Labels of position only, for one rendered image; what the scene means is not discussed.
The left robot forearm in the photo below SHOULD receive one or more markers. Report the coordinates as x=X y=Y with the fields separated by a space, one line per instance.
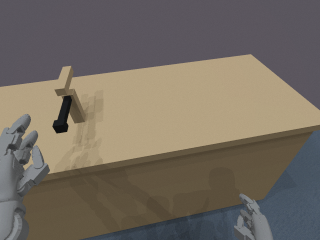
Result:
x=13 y=226

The robot right hand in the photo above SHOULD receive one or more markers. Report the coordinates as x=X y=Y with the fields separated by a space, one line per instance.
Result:
x=258 y=227

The tap lever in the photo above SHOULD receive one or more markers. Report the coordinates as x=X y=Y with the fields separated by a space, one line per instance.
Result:
x=60 y=125

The robot left hand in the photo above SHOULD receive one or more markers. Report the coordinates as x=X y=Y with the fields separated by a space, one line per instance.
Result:
x=14 y=154

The counter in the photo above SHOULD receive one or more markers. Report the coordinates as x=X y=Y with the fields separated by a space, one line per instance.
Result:
x=154 y=144

